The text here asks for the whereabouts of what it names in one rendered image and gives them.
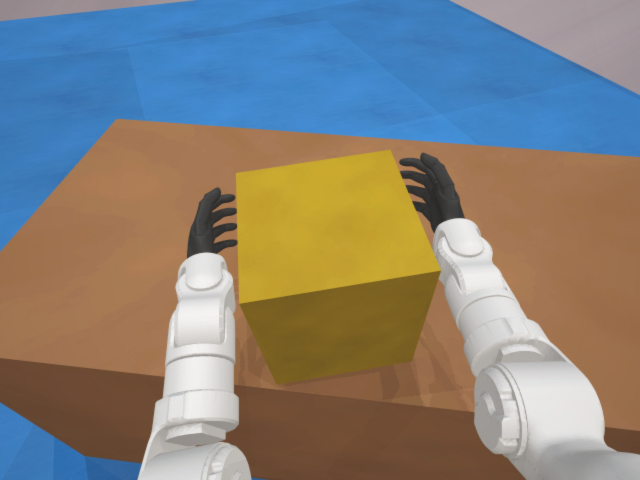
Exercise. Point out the robot left forearm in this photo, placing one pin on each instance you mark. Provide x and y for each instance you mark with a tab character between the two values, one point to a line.
199	405

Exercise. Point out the robot right upper arm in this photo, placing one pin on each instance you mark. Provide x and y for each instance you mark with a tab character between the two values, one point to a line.
545	418

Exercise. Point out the carton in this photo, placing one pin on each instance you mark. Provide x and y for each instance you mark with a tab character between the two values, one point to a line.
336	273

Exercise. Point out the pedestal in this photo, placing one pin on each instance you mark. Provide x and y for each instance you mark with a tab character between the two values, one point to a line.
88	288

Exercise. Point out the robot right forearm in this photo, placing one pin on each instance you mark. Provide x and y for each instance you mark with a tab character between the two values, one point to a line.
492	323

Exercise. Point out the left robot hand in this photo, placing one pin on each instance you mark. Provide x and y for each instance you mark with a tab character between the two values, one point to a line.
202	233

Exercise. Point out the robot left upper arm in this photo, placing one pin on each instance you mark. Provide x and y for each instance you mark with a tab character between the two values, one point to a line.
216	461

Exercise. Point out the right robot hand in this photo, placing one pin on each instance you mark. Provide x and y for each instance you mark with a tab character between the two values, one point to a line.
442	200

